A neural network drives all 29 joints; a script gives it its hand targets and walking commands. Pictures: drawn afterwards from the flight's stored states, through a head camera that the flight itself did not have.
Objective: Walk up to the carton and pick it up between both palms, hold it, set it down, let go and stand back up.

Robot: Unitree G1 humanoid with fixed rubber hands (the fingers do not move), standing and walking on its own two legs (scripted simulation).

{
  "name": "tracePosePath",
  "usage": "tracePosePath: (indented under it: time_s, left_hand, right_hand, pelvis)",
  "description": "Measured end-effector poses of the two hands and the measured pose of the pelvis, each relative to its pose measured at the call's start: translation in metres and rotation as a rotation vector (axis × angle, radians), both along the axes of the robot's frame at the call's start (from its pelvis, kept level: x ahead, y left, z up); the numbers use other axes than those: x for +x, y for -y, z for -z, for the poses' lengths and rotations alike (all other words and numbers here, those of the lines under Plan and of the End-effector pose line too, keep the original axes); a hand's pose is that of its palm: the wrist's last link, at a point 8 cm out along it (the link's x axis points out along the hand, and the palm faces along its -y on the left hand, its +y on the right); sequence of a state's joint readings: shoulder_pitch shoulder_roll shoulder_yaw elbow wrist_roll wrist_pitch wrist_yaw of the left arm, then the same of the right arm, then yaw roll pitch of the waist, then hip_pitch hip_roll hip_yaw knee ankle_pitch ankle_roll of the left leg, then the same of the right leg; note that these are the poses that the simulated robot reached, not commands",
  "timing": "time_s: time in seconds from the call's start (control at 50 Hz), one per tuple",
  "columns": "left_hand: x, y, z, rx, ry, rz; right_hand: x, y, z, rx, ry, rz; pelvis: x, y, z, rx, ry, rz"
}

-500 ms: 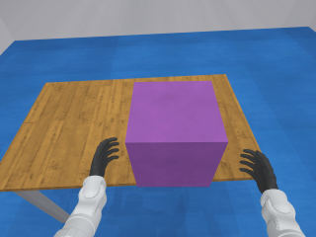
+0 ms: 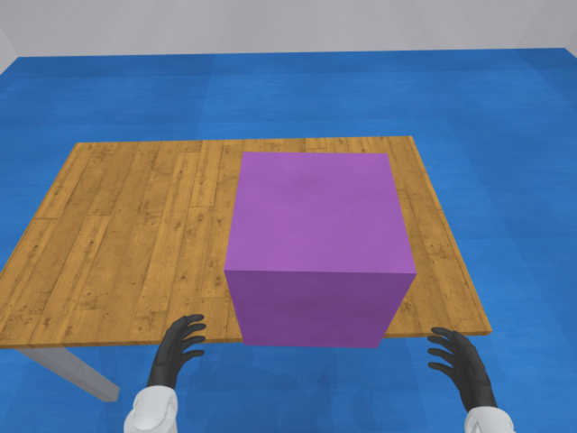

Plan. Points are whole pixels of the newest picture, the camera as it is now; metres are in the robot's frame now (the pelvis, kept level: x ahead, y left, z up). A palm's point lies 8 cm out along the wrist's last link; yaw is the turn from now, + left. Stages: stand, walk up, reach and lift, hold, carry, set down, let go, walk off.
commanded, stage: set down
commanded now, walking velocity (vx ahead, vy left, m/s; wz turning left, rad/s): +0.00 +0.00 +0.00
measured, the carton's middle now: (312, 253) +0.43 -0.03 -0.05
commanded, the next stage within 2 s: let go in 1.20 s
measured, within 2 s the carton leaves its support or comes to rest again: neither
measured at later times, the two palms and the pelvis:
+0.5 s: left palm (140, 398) +0.20 +0.23 -0.07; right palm (461, 418) +0.18 -0.22 -0.06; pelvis +0.03 +0.02 +0.01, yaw -2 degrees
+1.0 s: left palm (129, 406) +0.19 +0.24 -0.07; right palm (452, 428) +0.17 -0.20 -0.07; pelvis +0.03 +0.03 +0.02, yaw -2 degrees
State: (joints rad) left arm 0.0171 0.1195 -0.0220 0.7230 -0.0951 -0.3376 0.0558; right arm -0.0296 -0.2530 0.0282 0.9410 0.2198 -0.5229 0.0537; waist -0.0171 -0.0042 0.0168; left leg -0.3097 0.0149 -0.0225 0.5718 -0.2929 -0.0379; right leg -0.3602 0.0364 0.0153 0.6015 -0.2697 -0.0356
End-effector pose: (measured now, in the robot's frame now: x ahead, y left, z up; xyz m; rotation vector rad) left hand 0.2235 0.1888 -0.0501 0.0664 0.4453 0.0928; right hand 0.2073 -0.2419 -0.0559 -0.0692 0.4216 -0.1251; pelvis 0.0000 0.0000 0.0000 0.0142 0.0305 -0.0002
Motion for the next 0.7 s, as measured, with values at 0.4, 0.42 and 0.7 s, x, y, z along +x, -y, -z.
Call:
tracePosePath:
  time_s: [0.4,0.42,0.7]
  left_hand:
    - [-0.018,-0.028,0.019,0.038,-0.213,0.006]
    - [-0.019,-0.029,0.02,0.043,-0.228,0.013]
    - [-0.048,-0.056,0.023,0.075,-0.379,-0.018]
  right_hand:
    - [-0.028,-0.021,0.0,-0.051,-0.172,0.009]
    - [-0.028,-0.022,0.001,-0.055,-0.185,0.005]
    - [-0.04,-0.036,0.009,-0.052,-0.276,-0.007]
  pelvis:
    - [0.022,-0.016,-0.012,-0.02,0.061,0.025]
    - [0.024,-0.018,-0.012,-0.022,0.067,0.025]
    - [0.03,-0.033,-0.014,-0.03,0.1,0.032]
